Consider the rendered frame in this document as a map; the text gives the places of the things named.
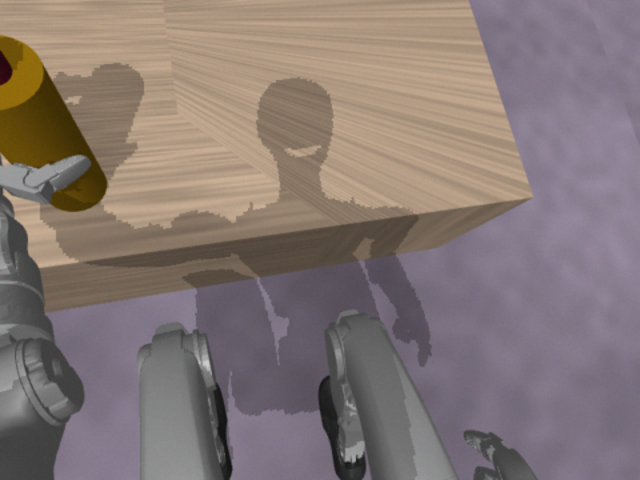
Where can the left robot foot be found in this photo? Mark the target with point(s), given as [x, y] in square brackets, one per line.
[225, 464]

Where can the right robot foot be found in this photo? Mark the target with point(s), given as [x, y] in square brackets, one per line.
[344, 470]

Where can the bottle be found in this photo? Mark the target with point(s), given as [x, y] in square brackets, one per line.
[36, 127]

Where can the left robot hand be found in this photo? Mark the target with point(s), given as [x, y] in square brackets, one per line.
[38, 185]

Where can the left robot arm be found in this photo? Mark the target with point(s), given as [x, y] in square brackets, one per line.
[39, 391]

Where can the right robot hand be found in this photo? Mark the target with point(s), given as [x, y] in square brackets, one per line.
[508, 463]

